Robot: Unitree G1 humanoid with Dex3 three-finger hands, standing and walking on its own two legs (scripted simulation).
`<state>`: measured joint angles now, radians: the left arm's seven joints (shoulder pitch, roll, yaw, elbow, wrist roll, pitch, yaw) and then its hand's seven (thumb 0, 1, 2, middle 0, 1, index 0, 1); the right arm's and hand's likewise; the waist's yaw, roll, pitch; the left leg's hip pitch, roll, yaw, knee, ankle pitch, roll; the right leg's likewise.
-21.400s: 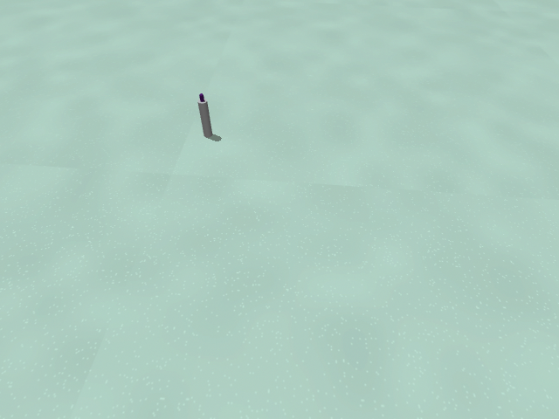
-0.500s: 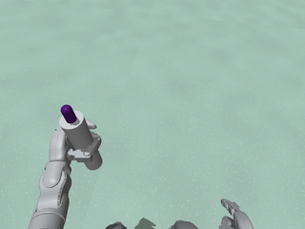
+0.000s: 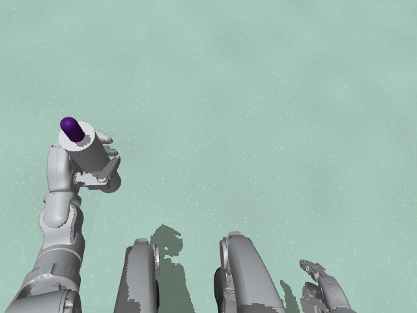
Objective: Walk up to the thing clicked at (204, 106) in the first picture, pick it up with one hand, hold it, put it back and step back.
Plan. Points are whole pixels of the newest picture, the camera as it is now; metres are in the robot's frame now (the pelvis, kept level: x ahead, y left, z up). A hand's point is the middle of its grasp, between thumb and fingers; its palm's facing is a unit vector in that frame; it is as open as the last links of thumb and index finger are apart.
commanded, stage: crouch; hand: left
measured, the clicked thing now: (93, 160) +0.40 +0.19 -0.02
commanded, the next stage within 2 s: lower in 1.14 s
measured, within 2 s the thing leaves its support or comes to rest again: neither
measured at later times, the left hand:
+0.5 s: hand (117, 183) +0.42 +0.18 -0.23, palm faces +0.08 -1.00 -0.02, open 6.9 cm
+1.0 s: hand (119, 185) +0.44 +0.20 -0.31, palm faces +0.08 -1.00 -0.01, open 6.9 cm
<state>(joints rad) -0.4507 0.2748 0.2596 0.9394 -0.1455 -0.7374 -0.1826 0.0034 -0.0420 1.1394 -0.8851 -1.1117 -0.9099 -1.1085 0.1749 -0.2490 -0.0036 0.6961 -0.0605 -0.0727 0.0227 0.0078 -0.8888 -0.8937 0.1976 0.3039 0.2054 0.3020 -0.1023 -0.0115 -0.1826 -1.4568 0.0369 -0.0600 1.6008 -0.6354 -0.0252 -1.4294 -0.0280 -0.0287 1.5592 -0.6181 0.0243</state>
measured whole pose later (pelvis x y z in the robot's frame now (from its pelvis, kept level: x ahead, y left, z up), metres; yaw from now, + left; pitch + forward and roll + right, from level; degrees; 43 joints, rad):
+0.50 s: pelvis -0.05 +0.00 -0.18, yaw -2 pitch +32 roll -4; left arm -0.70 0.40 0.43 1.14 -0.06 -0.75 -0.16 0.00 -0.04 1.14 -0.89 -1.10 -0.92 -1.10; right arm 0.11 -0.25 0.04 0.73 -0.11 -0.03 0.08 0.01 -0.91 -0.90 0.20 0.30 0.21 0.30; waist -0.17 -0.02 -0.12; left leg -2.07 0.01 -0.11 2.19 -0.67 -0.04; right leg -2.04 -0.02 -0.03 2.14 -0.65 0.02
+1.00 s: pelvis -0.05 +0.00 -0.24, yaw -5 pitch +30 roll -7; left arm -0.74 0.50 0.48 1.14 -0.05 -0.71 -0.17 0.00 -0.04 1.14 -0.89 -1.10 -0.92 -1.09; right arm 0.11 -0.29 0.12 0.72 -0.15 0.01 0.10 0.00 -0.90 -0.90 0.20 0.30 0.21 0.30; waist -0.21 -0.05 -0.02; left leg -2.23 0.00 -0.16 2.40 -0.69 -0.04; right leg -2.17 -0.01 -0.06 2.30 -0.66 0.04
